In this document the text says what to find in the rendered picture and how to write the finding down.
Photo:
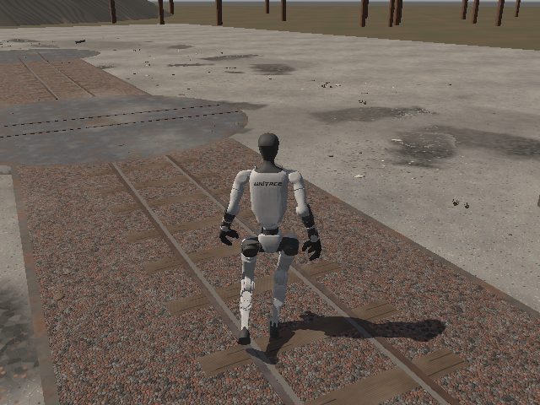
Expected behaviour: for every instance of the robot left thigh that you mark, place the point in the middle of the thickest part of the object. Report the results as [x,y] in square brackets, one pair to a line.
[249,250]

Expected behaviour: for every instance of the robot head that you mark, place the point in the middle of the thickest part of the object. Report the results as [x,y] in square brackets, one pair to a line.
[268,145]

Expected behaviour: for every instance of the robot left upper arm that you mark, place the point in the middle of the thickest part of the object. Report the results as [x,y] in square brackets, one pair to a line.
[237,191]

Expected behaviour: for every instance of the robot left forearm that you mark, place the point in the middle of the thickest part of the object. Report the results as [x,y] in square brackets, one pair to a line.
[227,220]

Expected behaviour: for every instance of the left robot hand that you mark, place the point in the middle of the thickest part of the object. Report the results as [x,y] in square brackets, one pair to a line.
[231,233]

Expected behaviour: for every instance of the right robot hand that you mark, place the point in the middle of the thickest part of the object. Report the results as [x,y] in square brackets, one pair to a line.
[315,246]

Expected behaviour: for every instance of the robot right forearm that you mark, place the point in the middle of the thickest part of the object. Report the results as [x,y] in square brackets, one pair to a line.
[310,226]

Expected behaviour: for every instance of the robot right upper arm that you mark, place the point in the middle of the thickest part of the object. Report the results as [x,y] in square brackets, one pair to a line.
[296,178]

